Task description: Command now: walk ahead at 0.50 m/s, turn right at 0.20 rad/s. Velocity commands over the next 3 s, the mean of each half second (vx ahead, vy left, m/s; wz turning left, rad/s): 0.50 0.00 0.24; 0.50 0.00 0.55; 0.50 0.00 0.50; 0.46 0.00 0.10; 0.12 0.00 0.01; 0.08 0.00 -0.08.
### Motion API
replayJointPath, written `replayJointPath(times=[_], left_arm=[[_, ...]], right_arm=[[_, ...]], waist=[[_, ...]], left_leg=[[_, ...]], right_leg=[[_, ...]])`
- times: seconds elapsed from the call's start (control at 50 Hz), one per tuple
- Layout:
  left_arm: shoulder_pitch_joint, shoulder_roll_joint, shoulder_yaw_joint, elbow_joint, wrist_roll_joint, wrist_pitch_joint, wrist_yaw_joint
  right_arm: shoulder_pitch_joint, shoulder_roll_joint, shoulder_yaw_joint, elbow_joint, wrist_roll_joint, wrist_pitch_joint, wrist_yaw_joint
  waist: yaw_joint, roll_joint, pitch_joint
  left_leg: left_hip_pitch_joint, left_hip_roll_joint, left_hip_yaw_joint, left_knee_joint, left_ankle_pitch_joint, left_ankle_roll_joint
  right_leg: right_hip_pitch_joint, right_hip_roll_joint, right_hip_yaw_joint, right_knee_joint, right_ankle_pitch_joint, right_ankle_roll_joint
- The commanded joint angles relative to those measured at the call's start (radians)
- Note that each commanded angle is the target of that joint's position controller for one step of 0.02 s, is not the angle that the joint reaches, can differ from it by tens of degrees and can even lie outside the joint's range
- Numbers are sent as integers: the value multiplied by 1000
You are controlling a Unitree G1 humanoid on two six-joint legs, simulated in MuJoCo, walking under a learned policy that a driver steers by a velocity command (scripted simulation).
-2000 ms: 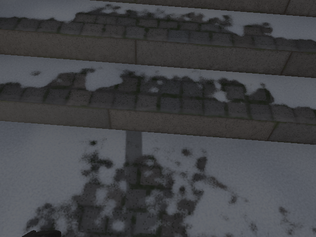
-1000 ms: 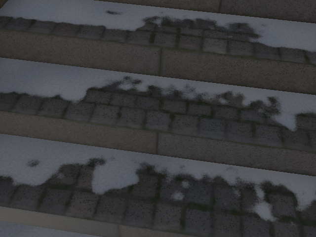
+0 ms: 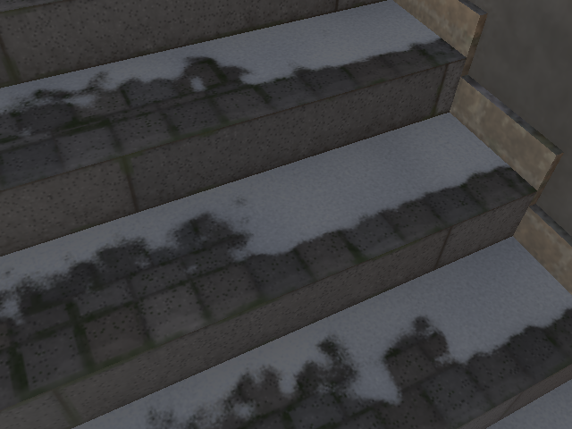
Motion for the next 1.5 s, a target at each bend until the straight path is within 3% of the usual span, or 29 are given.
replayJointPath(times=[0.02,0.06,0.08,0.1,0.12,0.16,0.24,0.28,0.36,0.38,0.4,0.42,0.46,0.52,0.56,0.74,0.82,0.92,0.96,1.0,1.1,1.24,1.32,1.38,1.4,1.42,1.44,1.46,1.5], left_arm=[[25,21,-18,-51,-12,13,6],[-1,4,-27,-53,21,21,6],[-84,-122,-40,-98,44,21,54],[-133,-132,-51,-114,43,19,79],[-164,-62,-76,-113,9,40,36],[-233,-61,-82,-121,23,39,47],[-488,-78,-120,-228,10,32,42],[-680,-135,-150,-301,31,85,4],[-278,20,-81,-148,18,80,-10],[-82,46,-57,-107,40,74,10],[162,66,-57,-33,-15,55,4],[440,130,-20,54,26,64,32],[337,158,3,163,2,1,51],[66,-154,-70,210,28,10,40],[56,-193,-76,246,37,-1,46],[344,-87,-84,416,157,-20,36],[431,-50,-86,399,119,-18,11],[375,198,-14,367,49,-77,-5],[415,114,-25,335,133,-70,-33],[270,-8,-19,285,36,-32,-56],[80,-77,-51,155,55,-9,15],[-239,-49,-93,-24,29,-4,70],[-442,-87,-111,-148,33,33,58],[-174,58,-52,-67,23,37,31],[6,116,-25,-12,33,21,30],[266,151,-15,78,28,9,25],[460,192,-1,118,62,33,25],[481,174,-3,169,51,3,33],[208,58,-15,189,19,-5,39]], right_arm=[[-111,-18,17,-9,-36,-28,45],[-56,-7,31,18,-48,-51,41],[89,-6,8,73,87,-70,-2],[170,5,19,98,88,-75,-24],[282,3,37,116,-44,-60,18],[379,41,57,175,-97,-39,53],[421,49,75,241,-117,-24,73],[321,20,71,207,-63,-28,112],[246,-229,5,139,42,-100,113],[228,-231,-20,148,23,-93,113],[415,-55,27,137,-64,-98,127],[340,-48,1,143,-8,-62,132],[165,-6,-21,124,40,-57,115],[2,58,18,61,25,-47,80],[-25,80,28,48,26,-9,86],[-424,12,91,-165,72,6,71],[-675,11,95,-256,53,84,68],[-308,-65,35,-196,74,77,71],[105,-167,-13,-75,56,71,17],[246,-258,-64,24,1,48,5],[-98,66,43,100,9,8,51],[221,5,52,220,-75,-40,22],[58,-108,36,50,43,-62,76],[50,-244,-18,13,89,-91,74],[119,-226,-37,64,58,-90,90],[300,-45,-7,89,-9,-86,105],[205,-57,-31,124,11,-52,119],[45,-51,-42,80,37,-41,104],[10,-27,-22,97,39,-47,50]], waist=[[85,72,5],[80,116,12],[102,59,117],[65,44,123],[-58,220,-53],[-68,128,88],[-83,109,133],[-52,166,118],[139,289,-83],[203,263,-199],[202,-68,-585],[278,-145,-604],[196,-111,-142],[42,138,-108],[-28,95,-55],[28,84,33],[102,1,54],[-93,-156,-50],[-152,49,-344],[-152,145,-156],[122,-2,-33],[5,50,21],[48,198,71],[143,188,-74],[168,172,-160],[145,-154,-463],[267,-249,-346],[270,-217,-69],[121,-36,0]], left_leg=[[36,165,-313,-539,32,151],[73,143,-268,-561,164,160],[128,180,-264,-564,223,123],[195,178,-289,-566,328,139],[460,182,-351,-518,320,199],[711,264,-454,-501,222,207],[488,240,-416,-686,120,179],[-33,237,-307,-908,228,193],[419,251,-195,-531,1668,118],[311,232,-218,-286,1601,61],[-134,97,-326,84,989,54],[-181,-45,-459,519,378,48],[-432,-21,-473,1060,484,34],[-529,31,-416,1277,447,142],[-606,54,-402,1217,453,205],[-1025,52,-277,1237,308,282],[-759,93,-52,788,169,173],[-147,-168,38,229,103,114],[547,-54,-487,52,300,256],[445,131,-989,-382,-80,261],[49,70,-645,-366,192,244],[204,87,-586,-417,157,143],[-418,126,-576,-758,214,214],[180,162,-459,-492,1344,177],[251,109,-431,-203,1451,128],[-123,-48,-439,126,879,81],[-408,-192,-557,584,277,44],[-628,-167,-572,859,385,73],[-586,-93,-496,991,535,123]], right_leg=[[-174,-34,-37,-40,50,-5],[-208,-58,-94,33,48,30],[-184,-119,-197,-28,-27,119],[-256,-120,-267,54,-125,148],[-492,-73,-167,251,-192,91],[-864,-91,-81,341,-340,27],[-696,-226,-253,-52,-195,-22],[-37,-203,-286,-247,-276,14],[382,-8,-399,-671,-312,99],[691,-37,-277,-773,-137,66],[1287,-306,291,-968,-79,-162],[1224,-450,715,-1272,-241,-195],[752,-410,540,-1347,-590,-64],[579,-428,221,-1338,-276,-55],[551,-385,22,-1381,-178,8],[863,-322,-351,-1587,-142,61],[800,-373,-440,-1791,54,14],[1029,-434,-522,-1385,1490,9],[487,-279,-407,-838,761,103],[60,-69,-15,-79,8,144],[-205,-75,-18,270,-19,20],[-497,-138,-86,265,-431,59],[355,-141,-363,-265,-504,203],[392,5,-390,-629,-403,188],[546,-40,-212,-769,-242,123],[1044,-248,354,-989,-182,-116],[1050,-382,892,-1349,-692,-140],[887,-342,819,-1395,-1019,-46],[598,-330,508,-1308,-738,-48]])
